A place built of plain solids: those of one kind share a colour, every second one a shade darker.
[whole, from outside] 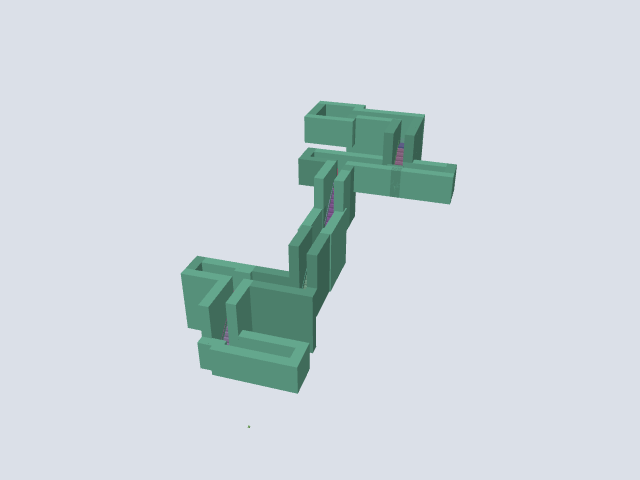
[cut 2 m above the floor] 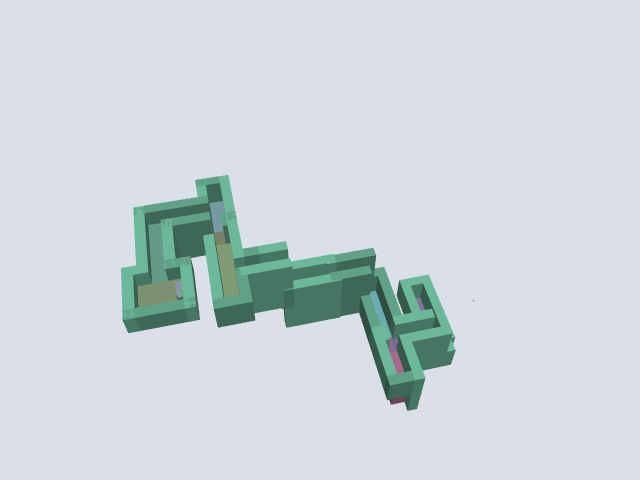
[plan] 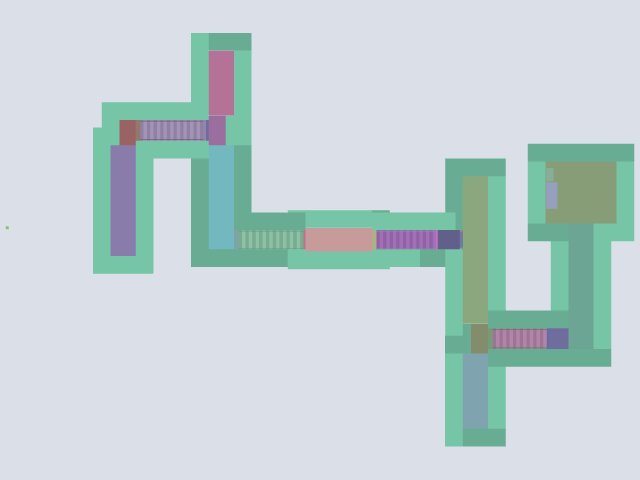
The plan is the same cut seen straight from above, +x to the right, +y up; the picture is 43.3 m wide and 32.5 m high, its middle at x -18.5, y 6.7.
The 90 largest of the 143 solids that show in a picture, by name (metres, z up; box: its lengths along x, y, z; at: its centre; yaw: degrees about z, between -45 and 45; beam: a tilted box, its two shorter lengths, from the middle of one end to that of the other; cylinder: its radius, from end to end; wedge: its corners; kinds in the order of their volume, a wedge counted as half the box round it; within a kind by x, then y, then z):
{
 "wall_concrete_1": {"box": [1.2, 9.9, 3.6], "at": [-33.28, 9.37, -14.73]},
 "wall_concrete_2": {"box": [1.8, 1.2, 3.6], "at": [-32.98, 13.72, -14.73]},
 "wall_concrete_3": {"box": [1.2, 2.9, 3.6], "at": [-32.68, 14.57, -14.73]},
 "wall_concrete_4": {"box": [4.1, 1.2, 3.6], "at": [-31.83, 5.02, -14.73]},
 "wall_concrete_5": {"box": [3.5, 1.2, 3.6], "at": [-31.53, 15.42, -14.73]},
 "wall_concrete_6": {"box": [1.2, 9.0, 3.6], "at": [-30.38, 8.92, -14.73]},
 "wall_concrete_7": {"box": [6.15, 1.2, 7.81], "at": [-29.1, 15.42, -12.62]},
 "wall_concrete_8": {"box": [4.95, 1.2, 7.81], "at": [-28.5, 12.82, -12.62]},
 "wall_concrete_9": {"box": [1.2, 8.55, 7.81], "at": [-26.63, 9.15, -12.62]},
 "wall_concrete_10": {"box": [1.2, 5.9, 7.81], "at": [-26.63, 17.77, -12.62]},
 "wall_concrete_11": {"box": [4.1, 1.2, 3.6], "at": [-25.18, 5.47, -10.52]},
 "wall_concrete_12": {"box": [4.1, 1.2, 3.6], "at": [-25.18, 20.12, -10.52]},
 "wall_concrete_13": {"box": [1.75, 1.2, 3.6], "at": [-24.0, 13.72, -10.52]},
 "wall_concrete_14": {"box": [1.75, 1.2, 3.6], "at": [-24.0, 14.52, -10.52]},
 "wall_concrete_15": {"box": [1.2, 6.95, 3.6], "at": [-23.73, 10.85, -10.52]},
 "wall_concrete_16": {"box": [1.2, 6.8, 3.6], "at": [-23.73, 17.32, -10.52]},
 "wall_concrete_17": {"box": [6.05, 1.2, 7.86], "at": [-22.5, 5.47, -8.39]},
 "wall_concrete_18": {"box": [4.85, 1.2, 7.86], "at": [-21.9, 7.97, -8.39]},
 "wall_concrete_19": {"box": [1.2, 1.35, 7.86], "at": [-20.08, 5.4, -8.39]},
 "wall_concrete_20": {"box": [6.9, 1.2, 7.86], "at": [-17.23, 5.32, -8.39]},
 "wall_concrete_21": {"box": [6.9, 1.2, 7.86], "at": [-17.23, 8.12, -8.39]},
 "wall_concrete_22": {"box": [1.2, 1.35, 3.6], "at": [-14.38, 8.05, -6.26]},
 "wall_concrete_23": {"box": [5.65, 1.2, 7.65], "at": [-12.15, 5.47, -4.24]},
 "wall_concrete_24": {"box": [5.65, 1.2, 7.65], "at": [-12.15, 7.97, -4.24]},
 "wall_concrete_25": {"box": [2.9, 1.2, 7.65], "at": [-10.28, 5.47, -4.24]},
 "wall_concrete_26": {"box": [2.9, 1.2, 7.65], "at": [-10.28, 7.97, -4.24]},
 "wall_concrete_27": {"box": [1.2, 7.5, 3.6], "at": [-9.43, -3.53, -2.21]},
 "wall_concrete_28": {"box": [1.2, 6.25, 3.6], "at": [-9.43, 2.95, -2.21]},
 "wall_concrete_29": {"box": [1.2, 4.85, 3.6], "at": [-9.43, 9.8, -2.21]},
 "wall_concrete_30": {"box": [1.75, 1.2, 3.6], "at": [-9.15, -0.38, -2.21]},
 "wall_concrete_31": {"box": [1.75, 1.2, 3.6], "at": [-9.15, 0.42, -2.21]},
 "wall_concrete_32": {"box": [4.1, 1.2, 3.6], "at": [-7.98, -6.68, -2.21]},
 "wall_concrete_33": {"box": [4.1, 1.2, 3.6], "at": [-7.98, 11.62, -2.21]},
 "wall_concrete_34": {"box": [1.2, 6.6, 3.6], "at": [-6.53, -3.98, -2.21]},
 "wall_concrete_35": {"box": [1.2, 11.5, 3.6], "at": [-6.53, 6.47, -2.21]},
 "wall_concrete_36": {"box": [5.3, 1.2, 7.21], "at": [-4.48, -1.28, -0.41]},
 "wall_concrete_37": {"box": [5.3, 1.2, 7.21], "at": [-4.48, 1.32, -0.41]},
 "wall_concrete_38": {"box": [1.2, 6.6, 3.6], "at": [-3.83, 9.92, 1.4]},
 "wall_concrete_39": {"box": [2.75, 1.2, 3.6], "at": [-3.05, 7.22, 1.4]},
 "wall_concrete_40": {"box": [2.55, 1.2, 7.21], "at": [-2.95, 1.32, -0.41]},
 "wall_concrete_41": {"box": [1.2, 7.1, 7.21], "at": [-2.28, 4.27, -0.41]},
 "wall_concrete_42": {"box": [5.45, 1.2, 7.21], "at": [-1.5, -1.28, -0.41]},
 "wall_concrete_43": {"box": [7.2, 1.2, 3.6], "at": [-0.83, 12.62, 1.4]},
 "wall_concrete_44": {"box": [1.2, 9.7, 3.6], "at": [0.62, 2.97, 1.4]},
 "wall_concrete_45": {"box": [2.75, 1.2, 3.6], "at": [1.4, 7.22, 1.4]},
 "wall_concrete_46": {"box": [1.2, 6.6, 3.6], "at": [2.17, 9.92, 1.4]},
 "floor_gallery2c_concrete_1": {"box": [1.7, 7.05, 4.61], "at": [-25.18, 9.6, -14.22]},
 "floor_gallery2a_concrete_1": {"box": [1.7, 4.4, 4.61], "at": [-25.18, 17.32, -14.22]},
 "floor_landings2a_concrete_1": {"box": [4.5, 1.6, 4.66], "at": [-17.23, 6.72, -9.99]},
 "floor_recess_concrete_1": {"box": [0.25, 1.4, 4.61], "at": [-26.15, 14.12, -14.22]},
 "floor_recess_concrete_2": {"box": [1.7, 1.3, 4.45], "at": [-9.68, 6.72, -5.84]},
 "floor_recess_concrete_3": {"box": [1.35, 1.4, 4.01], "at": [-2.35, 0.02, -2.01]},
 "step_1": {"box": [0.31, 1.3, 2.6], "at": [-21.31, 6.72, -10.67]},
 "step_2": {"box": [0.31, 1.3, 2.82], "at": [-21.08, 6.72, -10.56]},
 "step_3": {"box": [0.31, 1.3, 3.03], "at": [-20.85, 6.72, -10.45]},
 "step_4": {"box": [0.31, 1.3, 3.24], "at": [-20.62, 6.72, -10.35]},
 "step_5": {"box": [0.31, 1.3, 3.45], "at": [-20.39, 6.72, -10.24]},
 "step_6": {"box": [0.31, 1.3, 3.67], "at": [-20.16, 6.72, -10.13]},
 "step_7": {"box": [0.31, 1.3, 3.88], "at": [-19.92, 6.72, -10.03]},
 "step_8": {"box": [0.31, 1.3, 4.09], "at": [-19.69, 6.72, -9.92]},
 "floor_gallery2b_concrete_1": {"box": [1.15, 2.0, 4.61], "at": [-25.45, 14.12, -14.22]},
 "step_s3a_1": {"box": [0.28, 1.4, 2.58], "at": [-28.05, 14.12, -14.89]},
 "step_s3a_2": {"box": [0.28, 1.4, 2.79], "at": [-27.83, 14.12, -14.79]},
 "step_s3a_3": {"box": [0.28, 1.4, 3.0], "at": [-27.61, 14.12, -14.68]},
 "step_s3a_4": {"box": [0.28, 1.4, 3.21], "at": [-27.38, 14.12, -14.58]},
 "step_s3a_5": {"box": [0.28, 1.4, 3.42], "at": [-27.16, 14.12, -14.47]},
 "step_s3a_6": {"box": [0.28, 1.4, 3.63], "at": [-26.93, 14.12, -14.37]},
 "step_s3a_7": {"box": [0.28, 1.4, 3.84], "at": [-26.71, 14.12, -14.26]},
 "step_s3a_8": {"box": [0.28, 1.4, 4.05], "at": [-26.48, 14.12, -14.16]},
 "floor_gatehouse_concrete_1": {"box": [4.8, 4.2, 0.4], "at": [-0.83, 9.92, -0.2]},
 "step_s2a_1": {"box": [0.28, 1.3, 2.82], "at": [-11.85, 6.72, -6.3]},
 "step_s2a_2": {"box": [0.28, 1.3, 3.03], "at": [-11.63, 6.72, -6.2]},
 "step_s2a_3": {"box": [0.28, 1.3, 3.25], "at": [-11.4, 6.72, -6.09]},
 "step_s2a_4": {"box": [0.28, 1.3, 3.46], "at": [-11.18, 6.72, -5.98]},
 "step_s2a_5": {"box": [0.28, 1.3, 3.67], "at": [-10.95, 6.72, -5.88]},
 "step_s2a_6": {"box": [0.28, 1.3, 3.88], "at": [-10.73, 6.72, -5.77]},
 "floor_gallery1a_concrete_1": {"box": [1.7, 10.0, 0.4], "at": [-7.98, 6.02, -3.81]},
 "step_s1a_1": {"box": [0.29, 1.4, 2.6], "at": [-4.15, 0.02, -2.36]},
 "step_s1a_2": {"box": [0.29, 1.4, 2.81], "at": [-3.92, 0.02, -2.26]},
 "step_s1a_3": {"box": [0.29, 1.4, 3.03], "at": [-3.69, 0.02, -2.15]},
 "step_s1a_4": {"box": [0.29, 1.4, 3.24], "at": [-3.46, 0.02, -2.04]},
 "step_s1a_5": {"box": [0.29, 1.4, 3.45], "at": [-3.23, 0.02, -1.94]},
 "floor_gallery_concrete_1": {"box": [1.7, 8.5, 0.4], "at": [-0.83, 3.57, -0.2]},
 "floor_gallery3b_concrete_1": {"box": [1.7, 7.5, 0.4], "at": [-31.83, 9.37, -16.33]},
 "floor_gallery1c_concrete_1": {"box": [1.7, 5.1, 0.4], "at": [-7.98, -3.53, -3.81]},
 "floor_shafts3a_concrete_1": {"box": [4.7, 1.4, 0.4], "at": [-28.63, 14.12, -16.33]},
 "floor_shafts2b_concrete_1": {"box": [4.85, 1.3, 0.4], "at": [-21.9, 6.72, -12.12]},
 "floor_shafts2a_concrete_1": {"box": [4.45, 1.3, 0.4], "at": [-12.75, 6.72, -7.86]},
 "floor_shafts1a_concrete_1": {"box": [4.1, 1.4, 0.4], "at": [-5.08, 0.02, -3.81]},
 "bench_1": {"box": [0.75, 1.8, 0.89], "at": [-2.81, 9.71, 0.45]}
}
